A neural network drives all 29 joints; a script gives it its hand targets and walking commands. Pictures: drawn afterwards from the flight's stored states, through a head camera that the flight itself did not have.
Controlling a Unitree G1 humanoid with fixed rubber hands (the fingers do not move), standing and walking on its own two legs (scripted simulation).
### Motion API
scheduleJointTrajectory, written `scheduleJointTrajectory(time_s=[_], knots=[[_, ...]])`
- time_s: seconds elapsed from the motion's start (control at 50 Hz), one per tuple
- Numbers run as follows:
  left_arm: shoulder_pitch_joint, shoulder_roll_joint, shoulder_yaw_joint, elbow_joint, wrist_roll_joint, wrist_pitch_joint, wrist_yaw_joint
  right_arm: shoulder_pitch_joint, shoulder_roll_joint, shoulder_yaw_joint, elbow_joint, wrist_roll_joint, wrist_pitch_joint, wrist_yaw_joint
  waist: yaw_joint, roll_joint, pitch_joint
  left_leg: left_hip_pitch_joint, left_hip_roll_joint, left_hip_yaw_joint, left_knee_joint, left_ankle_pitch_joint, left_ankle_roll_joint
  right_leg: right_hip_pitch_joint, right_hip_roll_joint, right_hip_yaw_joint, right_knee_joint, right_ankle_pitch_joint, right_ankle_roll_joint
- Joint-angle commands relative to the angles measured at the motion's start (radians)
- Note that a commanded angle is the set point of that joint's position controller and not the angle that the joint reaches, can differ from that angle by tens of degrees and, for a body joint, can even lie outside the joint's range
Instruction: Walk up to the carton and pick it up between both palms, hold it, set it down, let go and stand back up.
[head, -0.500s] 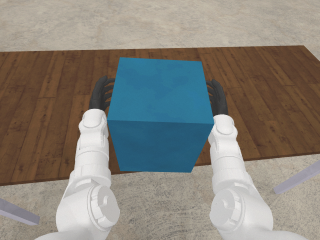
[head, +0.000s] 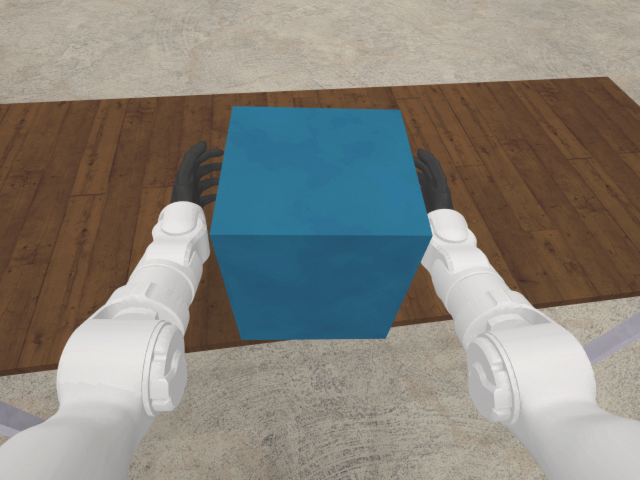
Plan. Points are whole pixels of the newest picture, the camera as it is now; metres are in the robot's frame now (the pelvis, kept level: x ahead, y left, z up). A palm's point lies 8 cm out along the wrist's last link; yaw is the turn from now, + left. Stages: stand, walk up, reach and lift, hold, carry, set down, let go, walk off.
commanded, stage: set down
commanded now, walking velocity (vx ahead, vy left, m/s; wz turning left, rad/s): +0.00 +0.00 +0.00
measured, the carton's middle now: (315, 232) +0.43 +0.04 +0.05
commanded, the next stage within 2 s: none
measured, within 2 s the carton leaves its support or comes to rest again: neither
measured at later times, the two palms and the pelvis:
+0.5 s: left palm (157, 166) +0.43 +0.22 +0.16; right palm (497, 160) +0.45 -0.17 +0.17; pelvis -0.03 -0.02 +0.00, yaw +1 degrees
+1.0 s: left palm (126, 90) +0.43 +0.22 +0.25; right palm (528, 99) +0.45 -0.17 +0.25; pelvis -0.02 -0.02 +0.01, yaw +2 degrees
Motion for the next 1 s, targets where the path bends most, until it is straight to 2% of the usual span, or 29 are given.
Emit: scheduleJointTrajectory(time_s=[0.0, 0.1, 0.14, 0.22, 0.32, 0.42, 0.56, 0.66, 0.74, 0.82, 0.98], knots=[[-0.442, 0.153, -0.088, -0.071, -0.105, -0.056, -0.010, -0.451, -0.249, 0.065, -0.048, 0.107, -0.049, -0.002, -0.002, 0.078, -0.658, 0.528, -0.032, -0.016, 0.120, 0.630, -0.110, 0.034, 0.054, -0.051, 0.037, 0.400, 0.007], [-0.518, 0.172, -0.171, -0.145, -0.202, -0.033, -0.021, -0.544, -0.323, 0.128, -0.041, 0.224, -0.018, 0.029, -0.019, 0.092, -0.654, 0.537, -0.028, -0.030, 0.111, 0.596, -0.117, -0.010, 0.058, -0.054, 0.031, 0.355, 0.002], [-0.535, 0.180, -0.198, -0.170, -0.232, -0.006, -0.027, -0.570, -0.333, 0.164, -0.042, 0.275, 0.012, 0.046, -0.023, 0.086, -0.641, 0.528, -0.030, -0.037, 0.101, 0.564, -0.106, -0.010, 0.054, -0.051, 0.027, 0.341, 0.005], [-0.534, 0.217, -0.227, -0.147, -0.264, 0.042, -0.050, -0.586, -0.336, 0.223, -0.023, 0.338, 0.072, 0.071, -0.015, 0.051, -0.571, 0.458, -0.041, -0.041, 0.064, 0.446, -0.068, 0.002, 0.037, -0.035, 0.016, 0.276, 0.012], [-0.579, 0.289, -0.242, -0.110, -0.296, 0.061, -0.055, -0.631, -0.322, 0.251, -0.045, 0.371, 0.124, 0.081, 0.005, 0.012, -0.539, 0.321, -0.055, -0.038, 0.011, 0.277, -0.020, 0.064, 0.007, -0.009, 0.022, 0.193, 0.021], [-0.642, 0.334, -0.255, -0.102, -0.324, 0.084, -0.055, -0.684, -0.319, 0.231, -0.087, 0.360, 0.164, 0.065, -0.003, -0.001, -0.570, 0.238, -0.063, -0.033, -0.027, 0.186, 0.001, 0.139, -0.011, 0.008, 0.037, 0.199, 0.026], [-0.712, 0.357, -0.243, -0.195, -0.324, 0.185, -0.060, -0.726, -0.347, 0.159, -0.172, 0.304, 0.232, 0.006, -0.046, 0.046, -0.665, 0.333, -0.071, -0.031, -0.018, 0.254, -0.036, 0.165, 0.005, -0.010, 0.031, 0.320, 0.026], [-0.717, 0.348, -0.225, -0.270, -0.303, 0.294, -0.059, -0.725, -0.366, 0.122, -0.213, 0.291, 0.301, -0.021, -0.064, 0.094, -0.642, 0.456, -0.071, -0.045, -0.017, 0.317, -0.061, 0.148, 0.023, -0.030, -0.005, 0.334, 0.022], [-0.713, 0.351, -0.207, -0.307, -0.286, 0.376, -0.054, -0.727, -0.377, 0.116, -0.228, 0.304, 0.356, -0.021, -0.060, 0.105, -0.579, 0.511, -0.068, -0.055, -0.030, 0.335, -0.063, 0.162, 0.031, -0.037, -0.032, 0.313, 0.021], [-0.716, 0.373, -0.190, -0.339, -0.282, 0.440, -0.051, -0.748, -0.385, 0.137, -0.238, 0.335, 0.400, -0.013, -0.045, 0.091, -0.522, 0.523, -0.068, -0.061, -0.044, 0.348, -0.055, 0.200, 0.034, -0.036, -0.045, 0.321, 0.026], [-0.604, 0.388, -0.151, -0.346, -0.243, 0.489, -0.081, -0.686, -0.369, 0.226, -0.199, 0.405, 0.433, -0.005, -0.022, 0.033, -0.411, 0.507, -0.073, -0.054, -0.081, 0.395, -0.028, 0.328, 0.030, -0.014, -0.057, 0.406, 0.043]])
